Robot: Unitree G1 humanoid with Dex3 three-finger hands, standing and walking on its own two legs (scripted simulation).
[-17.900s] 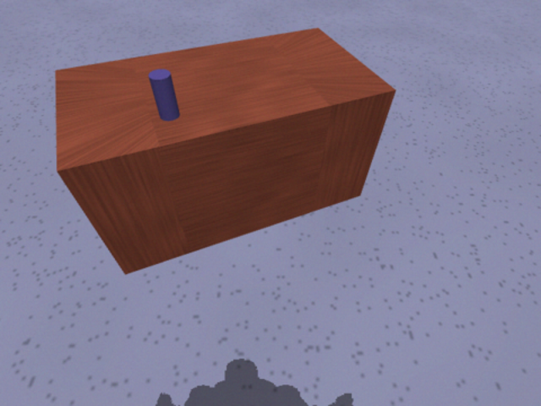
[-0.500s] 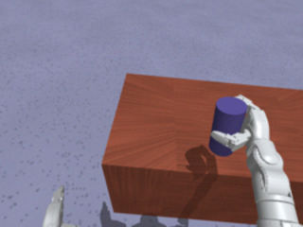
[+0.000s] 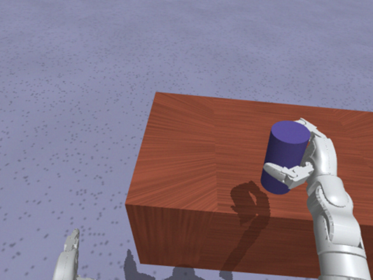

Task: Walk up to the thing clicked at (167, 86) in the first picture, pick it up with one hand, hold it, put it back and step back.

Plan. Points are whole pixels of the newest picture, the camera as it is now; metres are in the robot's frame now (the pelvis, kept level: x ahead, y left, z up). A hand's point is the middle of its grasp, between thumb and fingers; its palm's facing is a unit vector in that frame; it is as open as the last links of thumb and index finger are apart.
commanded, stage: hold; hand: right
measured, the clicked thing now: (282, 159) +0.32 -0.17 +0.14
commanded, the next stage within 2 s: crouch in 0.94 s
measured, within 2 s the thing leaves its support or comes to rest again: neither
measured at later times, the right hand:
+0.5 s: hand (280, 149) +0.34 -0.17 +0.15, palm faces +0.08 +1.00 -0.05, open 10.3 cm
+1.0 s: hand (278, 144) +0.34 -0.16 +0.16, palm faces +0.07 +1.00 -0.03, open 10.3 cm
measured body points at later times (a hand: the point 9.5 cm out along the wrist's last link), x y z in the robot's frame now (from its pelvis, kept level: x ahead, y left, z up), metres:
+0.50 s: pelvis +0.00 +0.00 +0.00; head -0.01 +0.02 +0.45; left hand +0.16 +0.26 -0.09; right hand +0.33 -0.22 +0.15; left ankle -0.04 +0.12 -0.74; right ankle +0.05 -0.14 -0.74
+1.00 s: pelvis +0.00 +0.00 +0.00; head -0.02 +0.02 +0.45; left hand +0.16 +0.26 -0.08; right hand +0.33 -0.22 +0.16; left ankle -0.04 +0.12 -0.74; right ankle +0.05 -0.14 -0.74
